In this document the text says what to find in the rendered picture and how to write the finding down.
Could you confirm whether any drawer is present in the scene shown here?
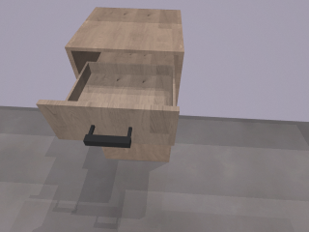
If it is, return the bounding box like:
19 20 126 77
36 61 180 146

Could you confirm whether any handle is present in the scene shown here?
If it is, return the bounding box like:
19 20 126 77
83 125 132 148

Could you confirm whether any cabinet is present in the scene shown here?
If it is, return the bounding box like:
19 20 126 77
65 7 184 162

